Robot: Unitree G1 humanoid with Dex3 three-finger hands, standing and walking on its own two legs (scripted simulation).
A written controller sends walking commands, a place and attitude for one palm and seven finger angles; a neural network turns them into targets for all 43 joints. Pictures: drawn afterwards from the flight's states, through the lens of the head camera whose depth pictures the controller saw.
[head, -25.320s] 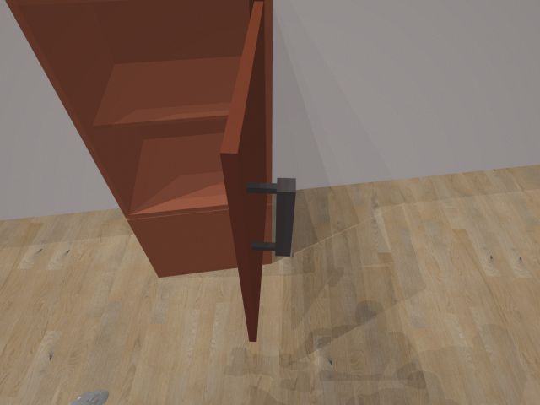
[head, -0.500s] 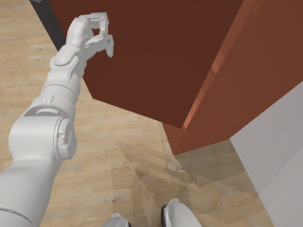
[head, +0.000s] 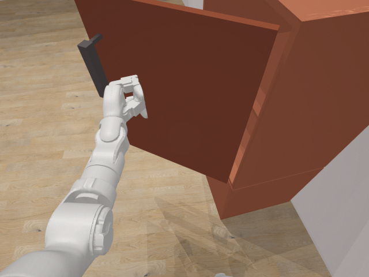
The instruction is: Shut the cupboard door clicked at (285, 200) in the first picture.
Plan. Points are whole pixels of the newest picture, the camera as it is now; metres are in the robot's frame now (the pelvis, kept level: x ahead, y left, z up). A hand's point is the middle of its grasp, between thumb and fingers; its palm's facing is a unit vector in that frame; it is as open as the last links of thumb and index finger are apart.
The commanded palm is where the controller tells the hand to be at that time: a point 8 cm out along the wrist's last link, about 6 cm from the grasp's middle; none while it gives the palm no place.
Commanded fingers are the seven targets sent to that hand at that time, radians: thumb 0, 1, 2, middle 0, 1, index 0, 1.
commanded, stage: pull the fist back off the door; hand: left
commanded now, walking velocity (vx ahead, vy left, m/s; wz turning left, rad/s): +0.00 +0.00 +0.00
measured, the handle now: (102, 67) +0.61 +0.19 +0.11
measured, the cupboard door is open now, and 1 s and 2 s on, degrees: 51 51 51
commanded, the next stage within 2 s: draw the hand back to the body in 0.30 s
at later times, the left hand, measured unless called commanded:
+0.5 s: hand (144, 114) +0.43 +0.07 +0.12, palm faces +0.00 -1.00 -0.01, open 3.1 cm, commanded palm +0.38 +0.13 +0.12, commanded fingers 0.00 0.90 0.90 -1.30 -1.50 -1.30 -1.50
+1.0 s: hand (77, 163) +0.30 +0.16 +0.15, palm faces +0.06 -0.99 -0.12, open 3.1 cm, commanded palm +0.26 +0.22 +0.16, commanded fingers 0.00 0.90 0.90 -1.02 -1.20 -1.02 -1.20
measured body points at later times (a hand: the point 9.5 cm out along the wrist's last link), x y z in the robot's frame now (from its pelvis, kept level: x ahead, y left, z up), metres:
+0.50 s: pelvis -0.02 +0.00 +0.00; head +0.03 -0.02 +0.45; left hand +0.42 +0.12 +0.12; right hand +0.07 -0.24 -0.13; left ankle -0.04 +0.12 -0.72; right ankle +0.02 -0.11 -0.72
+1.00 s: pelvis -0.01 +0.01 +0.02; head -0.02 -0.01 +0.47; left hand +0.29 +0.22 +0.16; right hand +0.20 -0.22 -0.05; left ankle -0.04 +0.12 -0.72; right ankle +0.01 -0.11 -0.72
